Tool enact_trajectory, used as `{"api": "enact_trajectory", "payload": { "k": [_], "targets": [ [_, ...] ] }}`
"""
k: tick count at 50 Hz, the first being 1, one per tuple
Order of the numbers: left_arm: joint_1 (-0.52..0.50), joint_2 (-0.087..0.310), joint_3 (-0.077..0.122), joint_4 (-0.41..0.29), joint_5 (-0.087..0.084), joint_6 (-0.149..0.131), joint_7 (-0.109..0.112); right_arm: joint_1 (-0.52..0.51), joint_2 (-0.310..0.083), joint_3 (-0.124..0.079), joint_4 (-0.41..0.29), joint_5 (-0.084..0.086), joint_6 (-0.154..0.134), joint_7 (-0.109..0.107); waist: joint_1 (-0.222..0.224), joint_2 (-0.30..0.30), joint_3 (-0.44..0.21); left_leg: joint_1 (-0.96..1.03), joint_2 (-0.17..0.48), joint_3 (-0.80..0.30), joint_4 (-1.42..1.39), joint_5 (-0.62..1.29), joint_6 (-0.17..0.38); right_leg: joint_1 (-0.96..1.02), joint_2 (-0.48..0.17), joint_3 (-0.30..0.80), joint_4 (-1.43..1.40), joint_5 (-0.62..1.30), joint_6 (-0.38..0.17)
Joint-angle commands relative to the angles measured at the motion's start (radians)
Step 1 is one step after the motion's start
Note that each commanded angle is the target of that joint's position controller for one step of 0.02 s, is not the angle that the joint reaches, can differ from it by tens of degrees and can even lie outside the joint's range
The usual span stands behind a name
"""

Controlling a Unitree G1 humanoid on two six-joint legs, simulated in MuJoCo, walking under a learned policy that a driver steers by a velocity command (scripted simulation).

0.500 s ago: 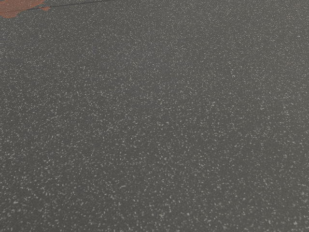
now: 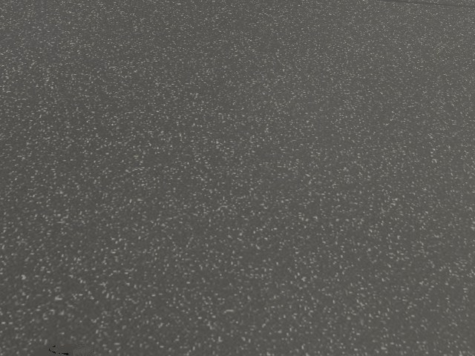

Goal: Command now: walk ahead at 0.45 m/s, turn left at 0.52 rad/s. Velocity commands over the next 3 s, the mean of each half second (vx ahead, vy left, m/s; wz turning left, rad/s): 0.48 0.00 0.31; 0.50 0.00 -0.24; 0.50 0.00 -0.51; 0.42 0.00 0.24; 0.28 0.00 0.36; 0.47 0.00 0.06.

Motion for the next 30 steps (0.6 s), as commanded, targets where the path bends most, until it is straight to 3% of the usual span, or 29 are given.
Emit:
{"api": "enact_trajectory", "payload": {
  "k": [1,5,8,10,11,12,13,14,15,16,17,18,19,20,22,25,28,30],
  "targets": [
    [-0.141,0.039,0.007,-0.089,-0.003,-0.013,-0.005,0.003,-0.192,-0.057,-0.050,0.007,-0.006,-0.021,0.000,0.125,0.049,0.003,0.185,-0.191,-0.136,0.186,0.123,-0.054,0.034,-0.009,-0.192,0.142,0.031],
    [-0.269,0.036,0.002,-0.123,-0.015,-0.021,-0.023,0.055,-0.196,-0.065,-0.024,0.020,0.005,-0.029,-0.040,0.135,0.070,0.022,0.200,-0.235,-0.096,0.184,0.117,-0.017,0.059,-0.001,-0.329,0.182,0.028],
    [-0.275,0.050,0.006,-0.122,-0.017,-0.035,-0.036,0.051,-0.192,-0.068,-0.009,0.021,0.015,-0.037,-0.031,0.148,0.069,0.077,0.234,-0.256,-0.060,0.231,0.101,0.038,0.055,0.003,-0.395,0.192,-0.001],
    [-0.221,0.074,0.019,-0.108,-0.018,-0.039,-0.034,0.032,-0.203,-0.076,-0.008,0.014,0.020,-0.037,0.000,0.175,0.054,0.115,0.247,-0.253,-0.005,0.400,0.082,0.113,0.063,-0.016,-0.406,0.117,-0.033],
    [-0.154,0.100,0.032,-0.093,-0.015,-0.040,-0.027,0.021,-0.207,-0.079,-0.012,0.012,0.022,-0.035,0.035,0.191,0.009,0.130,0.230,-0.236,0.079,0.598,0.069,0.210,0.088,-0.044,-0.416,0.075,-0.059],
    [-0.034,0.133,0.049,-0.065,-0.011,-0.040,-0.018,0.004,-0.198,-0.075,-0.020,0.009,0.023,-0.030,0.101,0.184,-0.083,0.107,0.184,-0.196,0.235,0.737,0.042,0.390,0.085,-0.062,-0.434,0.101,-0.099],
    [0.148,0.169,0.057,-0.043,0.005,-0.039,-0.011,-0.016,-0.163,-0.060,-0.049,-0.005,0.023,-0.025,0.181,0.138,-0.247,-0.060,0.140,-0.187,0.488,0.569,0.017,0.710,-0.053,0.082,-0.374,0.086,-0.172],
    [0.273,0.244,0.076,0.006,0.009,-0.031,-0.014,0.161,-0.042,-0.026,-0.040,0.003,0.012,-0.018,0.115,-0.202,-0.423,-0.445,-0.035,-0.115,0.881,-0.131,-0.065,1.111,-0.313,0.565,-0.413,-0.081,-0.350],
    [0.303,0.159,0.057,0.028,-0.015,-0.029,-0.023,0.169,-0.114,-0.030,-0.021,0.030,0.001,-0.017,0.140,-0.231,-0.413,-0.577,-0.026,-0.155,1.016,-0.318,-0.070,1.096,-0.347,0.786,-0.566,-0.285,-0.362],
    [0.221,0.108,0.042,0.021,-0.022,-0.023,-0.017,0.026,-0.185,-0.050,-0.045,0.043,-0.005,-0.014,0.152,-0.120,-0.219,-0.639,0.028,-0.136,1.051,-0.245,-0.069,0.937,-0.309,0.624,-0.590,-0.314,-0.315],
    [0.156,0.091,0.034,0.016,-0.015,-0.015,-0.012,-0.079,-0.192,-0.048,-0.072,0.032,-0.012,-0.014,0.137,-0.014,-0.117,-0.616,0.074,-0.092,1.012,-0.164,-0.065,0.773,-0.266,0.482,-0.605,-0.226,-0.283],
    [0.119,0.076,0.026,0.022,-0.005,-0.011,-0.012,-0.142,-0.180,-0.049,-0.088,0.011,-0.018,-0.011,0.111,0.022,-0.041,-0.592,0.104,-0.068,0.950,-0.122,-0.064,0.636,-0.224,0.389,-0.631,-0.107,-0.273],
    [0.102,0.064,0.019,0.026,0.007,-0.014,-0.011,-0.138,-0.169,-0.051,-0.092,0.005,-0.018,-0.007,0.076,-0.006,-0.029,-0.543,0.138,-0.063,0.898,-0.091,-0.062,0.560,-0.193,0.328,-0.655,-0.037,-0.266],
    [0.097,0.056,0.017,0.033,0.007,-0.017,-0.011,-0.120,-0.148,-0.047,-0.087,0.008,-0.016,-0.004,0.058,-0.030,-0.029,-0.509,0.150,-0.053,0.859,-0.083,-0.065,0.522,-0.173,0.292,-0.678,-0.001,-0.267],
    [0.111,0.067,0.018,0.055,-0.008,-0.023,-0.009,-0.116,-0.108,-0.034,-0.085,0.006,-0.009,0.000,0.045,-0.043,-0.017,-0.501,0.167,-0.024,0.770,-0.086,-0.076,0.474,-0.168,0.230,-0.716,0.064,-0.284],
    [0.129,0.120,0.030,0.076,-0.019,-0.021,-0.002,-0.224,-0.082,-0.014,-0.122,-0.009,-0.016,0.005,0.068,-0.022,0.015,-0.509,0.182,0.008,0.566,0.047,-0.094,0.441,-0.156,0.143,-0.754,0.115,-0.285],
    [0.166,0.145,0.031,0.095,-0.030,-0.009,0.000,-0.330,-0.079,-0.005,-0.141,-0.001,-0.028,0.017,0.110,-0.016,0.029,-0.439,0.148,0.044,0.362,0.229,-0.095,0.431,-0.120,0.063,-0.751,0.130,-0.246],
    [0.226,0.155,0.031,0.119,-0.039,0.000,0.000,-0.400,-0.091,-0.008,-0.165,0.005,-0.034,0.024,0.135,-0.013,0.039,-0.408,0.125,0.045,0.289,0.275,-0.097,0.452,-0.134,0.084,-0.730,0.117,-0.236]
  ]
}}
Next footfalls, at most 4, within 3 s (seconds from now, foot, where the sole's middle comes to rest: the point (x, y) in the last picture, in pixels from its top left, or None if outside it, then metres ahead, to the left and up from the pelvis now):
0.26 right None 0.35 -0.12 -0.79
0.74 left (149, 331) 0.57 0.18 -0.79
1.26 right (238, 247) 0.84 -0.09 -0.79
1.78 left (202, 164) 1.20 0.03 -0.79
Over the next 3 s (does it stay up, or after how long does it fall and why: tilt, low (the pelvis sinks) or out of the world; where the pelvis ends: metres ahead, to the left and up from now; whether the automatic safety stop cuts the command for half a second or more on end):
stays up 1.51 0.01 0.00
